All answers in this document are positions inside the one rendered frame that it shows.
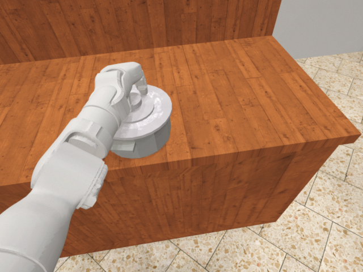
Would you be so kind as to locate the robot left forearm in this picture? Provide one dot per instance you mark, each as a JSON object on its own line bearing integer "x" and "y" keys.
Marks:
{"x": 100, "y": 118}

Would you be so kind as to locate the table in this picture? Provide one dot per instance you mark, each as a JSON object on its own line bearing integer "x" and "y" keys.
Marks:
{"x": 249, "y": 127}

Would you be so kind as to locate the left robot upper arm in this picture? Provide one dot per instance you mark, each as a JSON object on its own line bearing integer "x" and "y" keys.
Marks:
{"x": 33, "y": 231}

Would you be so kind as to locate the lid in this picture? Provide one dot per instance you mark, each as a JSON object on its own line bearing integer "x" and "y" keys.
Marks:
{"x": 152, "y": 115}

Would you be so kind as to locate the left robot hand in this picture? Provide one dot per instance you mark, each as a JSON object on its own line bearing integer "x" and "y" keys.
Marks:
{"x": 138, "y": 78}

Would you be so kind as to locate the knob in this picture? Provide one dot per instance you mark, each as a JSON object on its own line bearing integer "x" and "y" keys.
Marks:
{"x": 135, "y": 99}

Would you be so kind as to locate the pot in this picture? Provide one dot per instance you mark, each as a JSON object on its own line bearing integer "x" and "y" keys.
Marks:
{"x": 142, "y": 147}

